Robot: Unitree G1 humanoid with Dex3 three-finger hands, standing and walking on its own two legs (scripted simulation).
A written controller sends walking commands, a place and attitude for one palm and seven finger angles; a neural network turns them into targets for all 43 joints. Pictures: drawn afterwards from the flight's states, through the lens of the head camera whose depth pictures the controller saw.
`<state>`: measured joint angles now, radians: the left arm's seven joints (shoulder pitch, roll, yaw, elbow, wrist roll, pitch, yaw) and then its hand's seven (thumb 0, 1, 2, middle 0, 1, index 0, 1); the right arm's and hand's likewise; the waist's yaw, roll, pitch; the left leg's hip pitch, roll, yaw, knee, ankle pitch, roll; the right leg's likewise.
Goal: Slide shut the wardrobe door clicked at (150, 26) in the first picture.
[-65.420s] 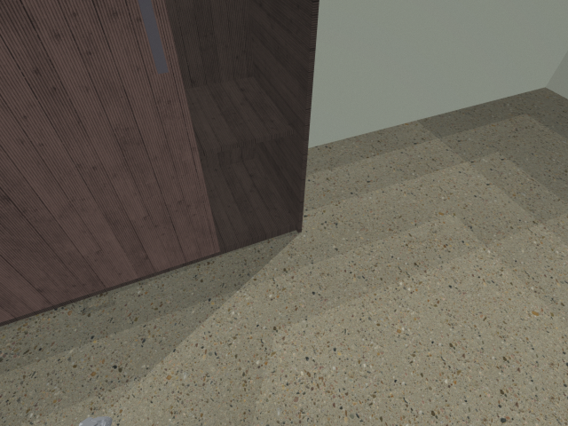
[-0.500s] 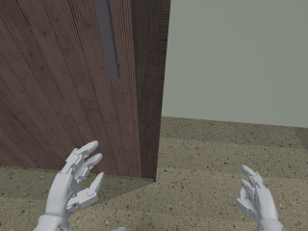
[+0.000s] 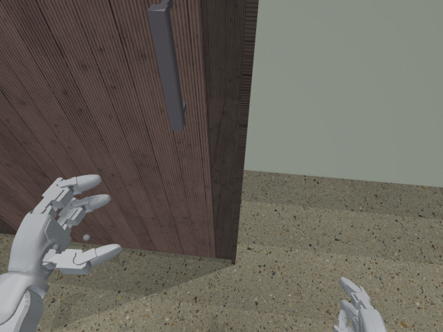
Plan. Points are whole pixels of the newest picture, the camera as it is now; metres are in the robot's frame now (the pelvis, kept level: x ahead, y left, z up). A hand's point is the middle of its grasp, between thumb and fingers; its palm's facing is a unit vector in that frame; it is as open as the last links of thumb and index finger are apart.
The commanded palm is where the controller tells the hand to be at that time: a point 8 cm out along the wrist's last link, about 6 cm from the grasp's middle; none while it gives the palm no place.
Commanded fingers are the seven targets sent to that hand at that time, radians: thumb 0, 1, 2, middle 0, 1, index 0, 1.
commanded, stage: raise the hand with hooked fingers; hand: left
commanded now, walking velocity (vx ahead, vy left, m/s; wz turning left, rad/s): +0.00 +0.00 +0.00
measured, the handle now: (173, 70) +0.49 +0.12 +0.23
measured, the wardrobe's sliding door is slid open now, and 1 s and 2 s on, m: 0.07 0.07 0.07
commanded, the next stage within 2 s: move the hooked fingers beside the handle in 1.18 s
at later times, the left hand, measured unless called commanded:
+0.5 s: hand (21, 177) +0.26 +0.27 +0.21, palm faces +0.03 -0.99 -0.11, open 13.9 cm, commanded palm +0.23 +0.32 +0.23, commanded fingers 0.00 -0.50 0.30 -0.30 -1.20 -0.30 -1.20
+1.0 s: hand (8, 156) +0.27 +0.27 +0.24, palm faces +0.03 -1.00 -0.08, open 14.0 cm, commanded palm +0.23 +0.32 +0.26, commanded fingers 0.00 -0.50 0.30 -0.30 -1.20 -0.30 -1.20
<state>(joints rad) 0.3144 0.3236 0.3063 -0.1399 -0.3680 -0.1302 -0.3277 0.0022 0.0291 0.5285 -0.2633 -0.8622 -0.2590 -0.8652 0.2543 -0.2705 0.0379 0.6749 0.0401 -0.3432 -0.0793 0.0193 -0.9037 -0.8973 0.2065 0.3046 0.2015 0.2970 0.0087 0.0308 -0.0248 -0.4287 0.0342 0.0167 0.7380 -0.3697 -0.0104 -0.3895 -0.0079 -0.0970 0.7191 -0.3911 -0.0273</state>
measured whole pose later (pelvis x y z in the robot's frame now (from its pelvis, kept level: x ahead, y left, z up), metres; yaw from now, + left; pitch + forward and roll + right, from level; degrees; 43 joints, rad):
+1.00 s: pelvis -0.01 +0.00 +0.03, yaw +0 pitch -4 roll -1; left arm -0.17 0.52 0.47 0.00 -0.37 0.34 -0.44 -0.01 -0.50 0.30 -0.30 -1.20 -0.30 -1.20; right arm 0.16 -0.30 0.08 0.65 0.10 -0.17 -0.09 0.02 -0.91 -0.90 0.20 0.30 0.20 0.30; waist 0.06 0.05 -0.01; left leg -0.17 0.03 0.02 0.47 -0.24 0.00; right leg -0.12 0.00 -0.09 0.42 -0.24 -0.02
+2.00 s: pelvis +0.00 +0.01 +0.03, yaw -1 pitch -3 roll +0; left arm -0.37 0.43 0.33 0.13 -0.29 0.38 -0.31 -0.01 -0.50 0.30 -0.30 -1.20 -0.30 -1.20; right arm 0.16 -0.27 0.08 0.67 0.09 -0.13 -0.10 0.02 -0.91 -0.90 0.20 0.30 0.20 0.30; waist 0.04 0.05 -0.03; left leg -0.16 0.02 0.03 0.46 -0.25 0.00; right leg -0.13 -0.01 -0.08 0.44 -0.26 -0.02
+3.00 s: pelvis +0.01 +0.01 +0.03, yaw -2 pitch +1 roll +0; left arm -0.70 0.38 0.27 0.54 -0.20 0.26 -0.19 -0.01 -0.50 0.30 -0.30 -1.20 -0.30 -1.20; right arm 0.26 -0.27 0.05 0.70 0.08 -0.10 -0.09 0.02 -0.91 -0.90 0.20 0.30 0.20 0.30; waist -0.03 0.05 -0.04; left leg -0.22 0.03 0.05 0.46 -0.25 0.00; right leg -0.19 0.01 -0.06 0.42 -0.25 -0.02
